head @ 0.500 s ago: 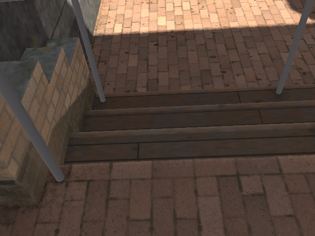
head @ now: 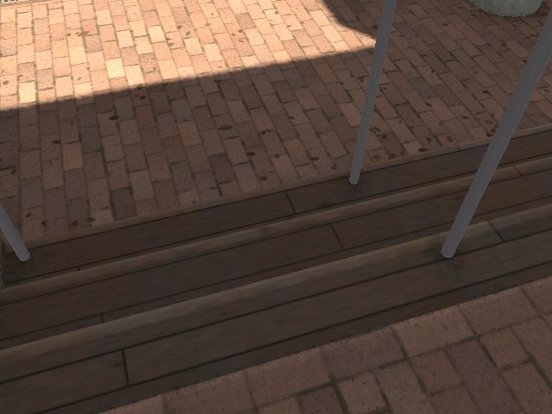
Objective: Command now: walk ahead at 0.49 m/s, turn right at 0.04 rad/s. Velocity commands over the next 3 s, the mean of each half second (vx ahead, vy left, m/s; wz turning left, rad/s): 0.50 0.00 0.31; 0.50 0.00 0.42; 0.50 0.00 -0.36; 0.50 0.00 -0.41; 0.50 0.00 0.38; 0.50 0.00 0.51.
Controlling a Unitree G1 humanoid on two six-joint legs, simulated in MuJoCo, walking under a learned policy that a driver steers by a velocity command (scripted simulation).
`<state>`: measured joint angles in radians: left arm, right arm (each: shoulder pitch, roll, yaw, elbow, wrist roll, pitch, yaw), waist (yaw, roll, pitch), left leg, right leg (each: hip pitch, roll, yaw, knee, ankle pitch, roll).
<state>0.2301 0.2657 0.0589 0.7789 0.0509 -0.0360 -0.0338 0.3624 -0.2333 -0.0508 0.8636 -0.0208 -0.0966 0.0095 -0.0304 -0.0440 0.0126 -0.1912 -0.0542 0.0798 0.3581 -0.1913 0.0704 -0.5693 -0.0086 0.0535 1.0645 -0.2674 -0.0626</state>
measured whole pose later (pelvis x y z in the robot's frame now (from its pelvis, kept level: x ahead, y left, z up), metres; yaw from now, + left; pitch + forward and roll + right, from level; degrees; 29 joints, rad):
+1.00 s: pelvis +0.44 +0.10 +0.00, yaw +27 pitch -1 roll +0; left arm 0.26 0.27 0.05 0.81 0.03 0.01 -0.01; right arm 0.38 -0.24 -0.04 0.81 -0.01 -0.03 0.01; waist -0.02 -0.03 0.03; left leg -0.12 -0.13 0.01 0.36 -0.22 0.14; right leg -0.63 -0.10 0.04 1.05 -0.17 0.00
